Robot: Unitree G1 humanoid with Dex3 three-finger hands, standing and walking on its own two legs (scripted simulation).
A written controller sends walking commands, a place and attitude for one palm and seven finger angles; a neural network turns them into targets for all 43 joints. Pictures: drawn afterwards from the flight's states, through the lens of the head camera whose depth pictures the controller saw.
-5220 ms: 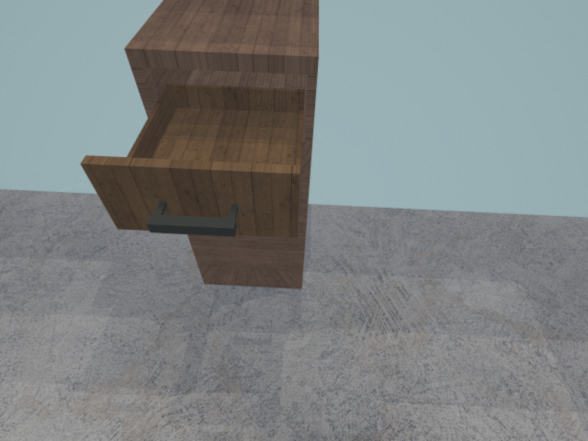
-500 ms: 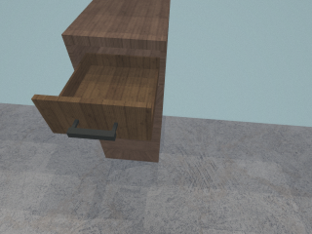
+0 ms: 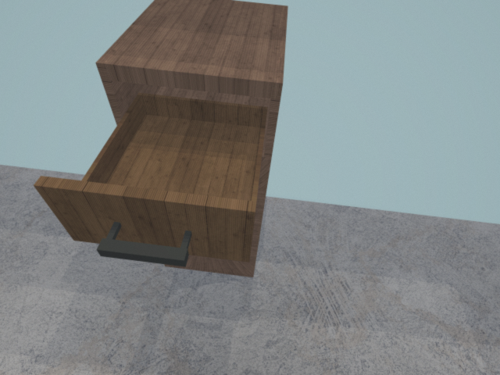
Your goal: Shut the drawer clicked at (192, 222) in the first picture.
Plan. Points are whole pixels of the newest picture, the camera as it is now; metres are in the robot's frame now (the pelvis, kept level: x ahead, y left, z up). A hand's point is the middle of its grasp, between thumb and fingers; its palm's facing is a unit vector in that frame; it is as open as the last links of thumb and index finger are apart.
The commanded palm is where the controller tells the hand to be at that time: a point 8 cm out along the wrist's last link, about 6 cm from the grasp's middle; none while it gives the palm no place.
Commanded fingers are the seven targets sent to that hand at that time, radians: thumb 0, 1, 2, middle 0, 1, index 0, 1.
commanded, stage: come to a stop and stand still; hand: left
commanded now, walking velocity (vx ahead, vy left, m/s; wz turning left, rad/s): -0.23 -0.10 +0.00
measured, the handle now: (147, 242) +0.30 +0.20 +0.03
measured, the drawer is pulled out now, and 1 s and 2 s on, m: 0.30 0.30 0.29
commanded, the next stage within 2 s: look again from close up in 0.92 s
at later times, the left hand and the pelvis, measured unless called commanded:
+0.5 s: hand out of the picture +0.10 +0.14 -0.16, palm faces +0.05 -0.97 -0.24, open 7.4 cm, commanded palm none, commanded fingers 0.00 0.90 0.90 -0.20 -0.30 -0.20 -0.30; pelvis +0.01 -0.04 +0.00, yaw +1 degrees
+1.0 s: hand out of the picture -0.03 +0.15 -0.16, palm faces +0.05 -0.98 -0.21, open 7.4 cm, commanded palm none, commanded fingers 0.00 0.90 0.90 -0.20 -0.30 -0.20 -0.30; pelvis -0.03 -0.03 +0.01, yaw +2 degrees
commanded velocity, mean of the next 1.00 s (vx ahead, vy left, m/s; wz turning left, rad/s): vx -0.01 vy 0.00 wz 0.00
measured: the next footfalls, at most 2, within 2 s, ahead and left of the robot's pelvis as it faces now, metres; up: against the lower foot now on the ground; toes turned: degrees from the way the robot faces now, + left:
right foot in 0.28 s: +0.12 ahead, -0.14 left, +0.00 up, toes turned -4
left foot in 0.66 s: +0.01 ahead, +0.05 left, +0.00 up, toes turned +2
